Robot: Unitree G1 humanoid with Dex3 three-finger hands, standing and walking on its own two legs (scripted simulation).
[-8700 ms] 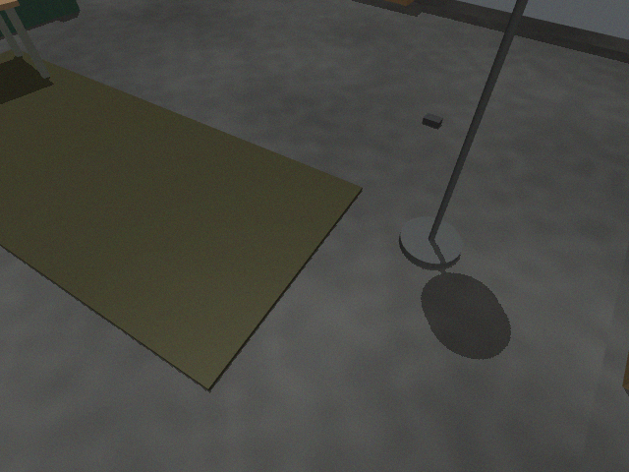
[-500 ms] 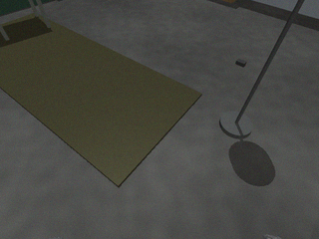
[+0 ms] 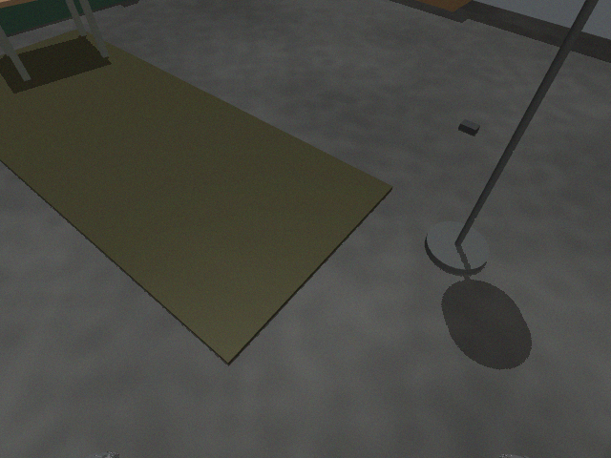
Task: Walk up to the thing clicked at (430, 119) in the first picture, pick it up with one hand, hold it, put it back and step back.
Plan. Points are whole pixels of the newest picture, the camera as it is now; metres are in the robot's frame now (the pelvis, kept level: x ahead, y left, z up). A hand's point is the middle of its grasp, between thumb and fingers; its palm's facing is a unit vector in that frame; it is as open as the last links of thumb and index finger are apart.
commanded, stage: walk up
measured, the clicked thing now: (469, 127) +1.85 -0.92 -0.76
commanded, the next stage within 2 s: stand in 0.08 s
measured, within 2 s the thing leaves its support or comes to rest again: neither
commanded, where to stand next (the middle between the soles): +0.07 -0.02 m, yaw -3 degrees
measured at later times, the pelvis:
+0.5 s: pelvis +0.00 +0.00 +0.00, yaw -1 degrees
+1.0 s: pelvis +0.01 -0.01 +0.00, yaw -1 degrees
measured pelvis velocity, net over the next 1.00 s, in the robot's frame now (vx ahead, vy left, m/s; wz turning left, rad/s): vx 0.01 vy -0.01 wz -0.02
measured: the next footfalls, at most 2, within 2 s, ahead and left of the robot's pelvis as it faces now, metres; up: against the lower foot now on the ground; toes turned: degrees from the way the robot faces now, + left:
none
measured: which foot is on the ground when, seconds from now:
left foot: down 0.00-1.00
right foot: down 0.00-1.00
